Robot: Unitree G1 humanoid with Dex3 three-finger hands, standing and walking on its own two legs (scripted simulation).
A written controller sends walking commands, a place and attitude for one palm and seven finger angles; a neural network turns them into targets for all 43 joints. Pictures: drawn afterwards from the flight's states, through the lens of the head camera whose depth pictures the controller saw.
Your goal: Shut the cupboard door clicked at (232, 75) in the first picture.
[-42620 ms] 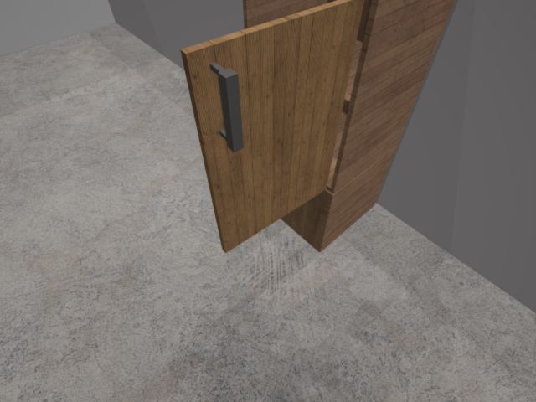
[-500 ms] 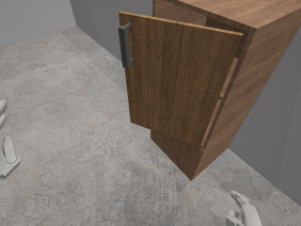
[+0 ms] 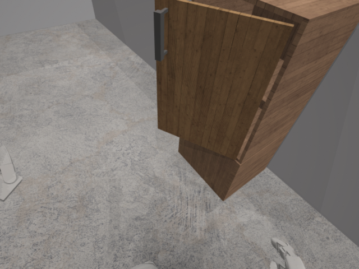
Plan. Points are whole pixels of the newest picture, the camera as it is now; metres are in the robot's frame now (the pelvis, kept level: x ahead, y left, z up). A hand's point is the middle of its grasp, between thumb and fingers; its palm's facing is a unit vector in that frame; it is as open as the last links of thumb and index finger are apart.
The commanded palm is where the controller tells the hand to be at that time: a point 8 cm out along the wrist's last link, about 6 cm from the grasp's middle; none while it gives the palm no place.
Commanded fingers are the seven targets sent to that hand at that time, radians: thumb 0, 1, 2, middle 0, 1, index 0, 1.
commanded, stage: step back with the hand held close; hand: left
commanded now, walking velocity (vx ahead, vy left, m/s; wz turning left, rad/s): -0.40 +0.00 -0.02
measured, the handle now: (162, 35) +0.76 +0.10 +0.16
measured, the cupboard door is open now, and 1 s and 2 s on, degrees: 27 27 27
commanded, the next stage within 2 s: stop stepping back and stand still in 0.46 s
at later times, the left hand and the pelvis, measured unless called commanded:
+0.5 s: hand out of the picture +0.12 +0.29 +0.19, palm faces +0.45 -0.80 -0.40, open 7.4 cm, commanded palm +0.04 +0.33 +0.20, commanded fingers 0.00 0.90 0.90 -0.20 -0.30 -0.20 -0.30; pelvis -0.08 +0.02 +0.00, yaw +3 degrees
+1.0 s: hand out of the picture -0.04 +0.33 +0.21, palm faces +0.30 -0.83 -0.47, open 7.4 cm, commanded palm -0.06 +0.38 +0.20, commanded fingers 0.00 0.90 0.90 -0.20 -0.30 -0.20 -0.30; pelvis -0.24 +0.10 +0.00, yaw -7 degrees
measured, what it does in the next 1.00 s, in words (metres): walks backwards: right foot, then left foot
